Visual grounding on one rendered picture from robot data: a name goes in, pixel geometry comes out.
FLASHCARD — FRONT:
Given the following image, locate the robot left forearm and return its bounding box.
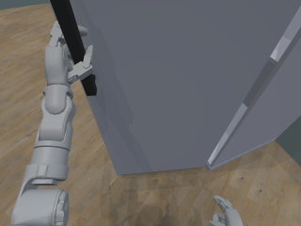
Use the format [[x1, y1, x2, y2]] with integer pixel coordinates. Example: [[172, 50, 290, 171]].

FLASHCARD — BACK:
[[10, 85, 76, 225]]

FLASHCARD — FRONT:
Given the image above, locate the left robot hand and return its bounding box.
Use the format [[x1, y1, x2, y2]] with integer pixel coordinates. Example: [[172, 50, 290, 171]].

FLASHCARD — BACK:
[[44, 21, 95, 88]]

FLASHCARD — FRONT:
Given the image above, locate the fridge door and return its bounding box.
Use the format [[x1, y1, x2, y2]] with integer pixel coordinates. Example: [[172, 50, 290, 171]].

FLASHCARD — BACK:
[[48, 0, 301, 175]]

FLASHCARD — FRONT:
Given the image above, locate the handle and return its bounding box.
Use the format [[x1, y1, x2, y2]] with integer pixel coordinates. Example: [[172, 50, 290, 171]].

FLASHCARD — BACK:
[[50, 0, 97, 96]]

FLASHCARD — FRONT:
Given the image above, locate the left robot upper arm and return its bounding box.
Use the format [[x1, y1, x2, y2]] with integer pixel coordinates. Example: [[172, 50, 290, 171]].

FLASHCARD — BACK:
[[7, 188, 70, 226]]

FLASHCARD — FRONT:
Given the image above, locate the right robot hand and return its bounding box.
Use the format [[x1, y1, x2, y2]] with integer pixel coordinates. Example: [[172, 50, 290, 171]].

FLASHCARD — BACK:
[[210, 195, 244, 226]]

